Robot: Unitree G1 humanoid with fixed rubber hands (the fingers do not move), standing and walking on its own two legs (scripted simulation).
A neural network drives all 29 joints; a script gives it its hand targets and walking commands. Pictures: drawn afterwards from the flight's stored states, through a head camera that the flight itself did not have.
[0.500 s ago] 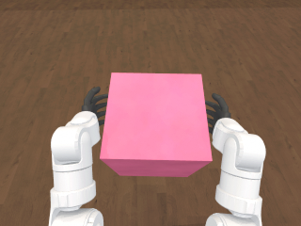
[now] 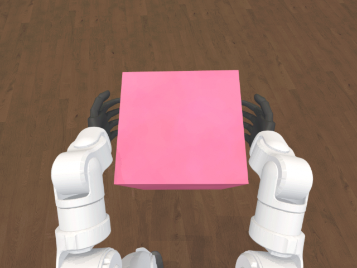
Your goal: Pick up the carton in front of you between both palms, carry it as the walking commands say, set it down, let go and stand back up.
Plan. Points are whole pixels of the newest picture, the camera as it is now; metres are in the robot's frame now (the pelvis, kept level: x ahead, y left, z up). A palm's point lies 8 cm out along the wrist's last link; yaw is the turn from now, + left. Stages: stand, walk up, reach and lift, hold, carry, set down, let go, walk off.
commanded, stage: carry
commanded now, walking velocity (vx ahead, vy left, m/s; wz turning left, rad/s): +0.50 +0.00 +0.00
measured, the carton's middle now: (181, 141) +0.37 -0.02 +0.05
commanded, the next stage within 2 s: none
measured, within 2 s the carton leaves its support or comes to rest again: neither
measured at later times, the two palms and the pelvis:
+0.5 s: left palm (116, 29) +0.64 +0.13 +0.16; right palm (233, 21) +0.68 -0.16 +0.16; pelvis +0.32 -0.05 +0.04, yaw +2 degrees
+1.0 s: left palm out of the picture +0.97 +0.11 +0.20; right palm out of the picture +0.95 -0.19 +0.21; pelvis +0.62 -0.02 +0.08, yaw +0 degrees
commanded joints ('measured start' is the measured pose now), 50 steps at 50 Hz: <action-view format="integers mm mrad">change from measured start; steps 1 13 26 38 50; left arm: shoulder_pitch -554 -569 -843 -574 -623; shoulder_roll -658 -641 -881 -662 -736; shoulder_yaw -593 -574 -718 -597 -580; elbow -89 33 -21 64 34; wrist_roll -170 -108 -339 -190 -116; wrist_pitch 21 70 9 51 14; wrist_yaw -6 1 -64 -13 -1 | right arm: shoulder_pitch -537 -544 -610 -521 -709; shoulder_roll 679 660 751 619 761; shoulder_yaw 699 612 527 560 684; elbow -101 83 81 78 -32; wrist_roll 306 289 131 183 360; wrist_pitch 28 75 20 56 17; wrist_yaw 61 85 48 34 96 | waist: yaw -54 -4 108 21 -7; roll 91 187 -53 -119 139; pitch -609 -405 -535 -534 -507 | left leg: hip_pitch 925 569 -204 356 667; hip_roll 340 208 83 -60 286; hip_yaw -620 -158 -179 75 -354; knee -206 -339 614 -136 -315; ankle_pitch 542 518 -61 90 310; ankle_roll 200 63 -49 -22 121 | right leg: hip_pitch -542 -284 349 234 -509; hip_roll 28 12 -261 -143 -45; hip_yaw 84 -134 320 -96 10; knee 409 -400 -713 -383 -42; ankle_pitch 13 288 350 1015 136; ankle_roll -23 0 -198 -57 5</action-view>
